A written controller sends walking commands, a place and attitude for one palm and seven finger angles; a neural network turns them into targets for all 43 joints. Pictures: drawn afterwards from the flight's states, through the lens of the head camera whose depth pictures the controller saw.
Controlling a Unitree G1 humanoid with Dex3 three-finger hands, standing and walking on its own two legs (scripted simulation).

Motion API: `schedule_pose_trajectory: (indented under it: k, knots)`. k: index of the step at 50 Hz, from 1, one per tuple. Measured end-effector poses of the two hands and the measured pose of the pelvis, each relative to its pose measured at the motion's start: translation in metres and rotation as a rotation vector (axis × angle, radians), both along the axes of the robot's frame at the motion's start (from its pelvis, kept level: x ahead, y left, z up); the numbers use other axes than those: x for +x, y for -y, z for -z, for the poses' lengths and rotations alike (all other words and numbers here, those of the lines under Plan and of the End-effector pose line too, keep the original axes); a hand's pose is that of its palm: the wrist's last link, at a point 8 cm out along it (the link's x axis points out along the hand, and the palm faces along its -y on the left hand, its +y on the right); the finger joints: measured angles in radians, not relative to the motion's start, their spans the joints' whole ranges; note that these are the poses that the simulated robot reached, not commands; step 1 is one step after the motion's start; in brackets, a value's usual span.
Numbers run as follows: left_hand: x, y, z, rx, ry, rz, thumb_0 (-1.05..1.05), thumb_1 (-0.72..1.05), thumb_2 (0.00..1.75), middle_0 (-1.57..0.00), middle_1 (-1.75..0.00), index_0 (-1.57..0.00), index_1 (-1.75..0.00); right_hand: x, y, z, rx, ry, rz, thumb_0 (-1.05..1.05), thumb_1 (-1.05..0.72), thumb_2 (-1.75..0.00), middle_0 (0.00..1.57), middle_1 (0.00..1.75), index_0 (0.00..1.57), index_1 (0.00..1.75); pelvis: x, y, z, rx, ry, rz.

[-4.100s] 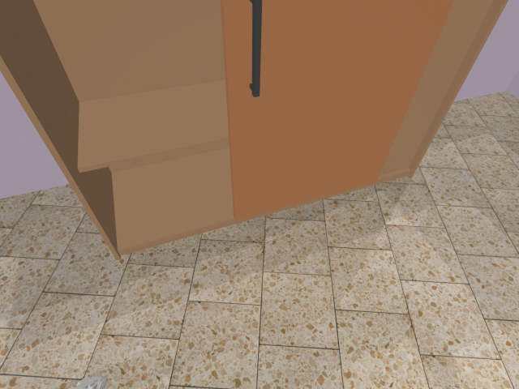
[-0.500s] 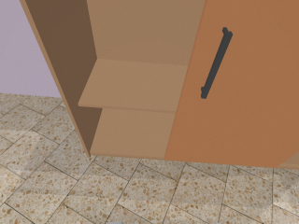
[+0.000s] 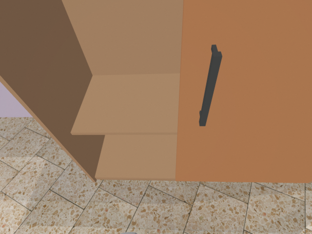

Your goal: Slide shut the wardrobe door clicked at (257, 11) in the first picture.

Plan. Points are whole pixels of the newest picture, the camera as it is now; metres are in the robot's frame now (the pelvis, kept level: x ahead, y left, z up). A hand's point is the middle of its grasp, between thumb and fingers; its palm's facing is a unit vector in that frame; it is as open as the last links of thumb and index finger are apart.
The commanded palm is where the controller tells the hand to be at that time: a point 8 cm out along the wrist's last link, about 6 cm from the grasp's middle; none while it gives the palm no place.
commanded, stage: come to a stop and stand still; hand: right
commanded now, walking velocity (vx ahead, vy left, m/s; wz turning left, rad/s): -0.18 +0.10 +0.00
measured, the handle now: (207, 91) +0.48 -0.13 +0.09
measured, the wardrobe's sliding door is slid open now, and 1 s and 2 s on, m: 0.53 0.53 0.53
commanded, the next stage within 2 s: look again from close up in 1.46 s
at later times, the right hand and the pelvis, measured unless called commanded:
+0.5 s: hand out of the picture +0.05 -0.11 -0.17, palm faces +0.03 +0.98 -0.21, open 7.3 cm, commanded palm none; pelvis -0.01 +0.07 -0.01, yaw +0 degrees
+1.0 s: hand out of the picture -0.06 -0.07 -0.18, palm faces +0.05 +0.98 -0.17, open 7.4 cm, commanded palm none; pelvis -0.02 +0.08 +0.00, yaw -1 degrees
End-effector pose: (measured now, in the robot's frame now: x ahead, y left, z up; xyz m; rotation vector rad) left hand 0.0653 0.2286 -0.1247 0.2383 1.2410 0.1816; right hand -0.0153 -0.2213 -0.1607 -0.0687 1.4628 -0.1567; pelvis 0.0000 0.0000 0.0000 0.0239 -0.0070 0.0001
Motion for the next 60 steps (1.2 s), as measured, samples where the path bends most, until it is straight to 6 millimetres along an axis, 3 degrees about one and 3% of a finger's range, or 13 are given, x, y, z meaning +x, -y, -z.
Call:
schedule_pose_trajectory:
  k: [8,14,17,23,27,33,42,48,54,60]
  knots:
    - [-0.011,-0.021,0.005,-0.01,-0.032,-0.043,0.0,0.92,0.9,-0.21,-0.3,-0.2,-0.3,0.059,0.007,-0.012,-0.07,0.129,-0.043,0.01,-0.91,-0.9,0.2,0.3,0.2,0.3,-0.005,-0.016,0.0,-0.003,-0.004,-0.006]
    - [-0.027,-0.052,0.03,-0.068,-0.044,-0.069,0.0,0.91,0.9,-0.21,-0.3,-0.2,-0.3,0.077,-0.012,-0.02,-0.138,0.221,-0.083,0.0,-0.91,-0.9,0.2,0.3,0.2,0.3,-0.009,-0.044,0.012,-0.039,-0.007,-0.009]
    - [-0.036,-0.064,0.037,-0.09,-0.057,-0.09,0.0,0.91,0.9,-0.21,-0.3,-0.2,-0.3,0.071,-0.03,-0.026,-0.145,0.216,-0.104,0.0,-0.91,-0.9,0.2,0.3,0.2,0.3,-0.011,-0.053,0.012,-0.029,-0.002,-0.007]
    - [-0.058,-0.07,0.032,-0.099,-0.095,-0.095,0.0,0.91,0.9,-0.2,-0.3,-0.2,-0.3,0.06,-0.06,-0.025,-0.097,0.202,-0.092,0.01,-0.91,-0.9,0.2,0.3,0.2,0.3,-0.012,-0.065,0.006,-0.02,-0.001,0.001]
    - [-0.074,-0.065,0.028,-0.089,-0.137,-0.075,0.0,0.91,0.9,-0.2,-0.3,-0.19,-0.3,0.054,-0.066,-0.016,-0.073,0.203,-0.05,0.0,-0.93,-0.9,0.2,0.3,0.2,0.3,-0.014,-0.07,0.006,-0.012,0.006,0.013]
    - [-0.09,-0.059,0.02,-0.107,-0.182,-0.05,0.01,0.91,0.9,-0.2,-0.3,-0.2,-0.3,0.032,-0.07,-0.019,-0.068,0.16,-0.025,0.0,-0.95,-0.9,0.2,0.3,0.2,0.3,-0.015,-0.077,-0.002,-0.026,0.012,0.012]
    - [-0.095,-0.061,0.022,-0.126,-0.188,-0.053,0.0,0.91,0.9,-0.2,-0.3,-0.2,-0.3,-0.021,-0.086,-0.02,-0.046,0.02,-0.013,0.0,-0.92,-0.9,0.2,0.3,0.2,0.3,-0.015,-0.082,-0.005,-0.029,0.011,0.006]
    - [-0.09,-0.065,0.025,-0.113,-0.158,-0.035,0.01,0.91,0.9,-0.2,-0.3,-0.2,-0.3,-0.043,-0.098,-0.016,-0.033,-0.006,-0.018,0.01,-0.91,-0.9,0.2,0.3,0.2,0.3,-0.02,-0.079,0.0,-0.009,0.004,0.009]
    - [-0.081,-0.061,0.026,-0.089,-0.089,-0.017,0.01,0.92,0.9,-0.2,-0.3,-0.2,-0.3,-0.051,-0.095,-0.009,-0.008,0.013,-0.012,0.01,-0.91,-0.9,0.2,0.3,0.2,0.3,-0.027,-0.069,0.004,-0.017,0.023,0.019]
    - [-0.088,-0.052,0.023,-0.084,-0.08,-0.005,0.01,0.93,0.9,-0.2,-0.3,-0.2,-0.3,-0.047,-0.081,-0.005,-0.007,0.061,-0.008,0.01,-0.91,-0.9,0.2,0.3,0.2,0.3,-0.033,-0.06,0.005,-0.022,0.025,0.022]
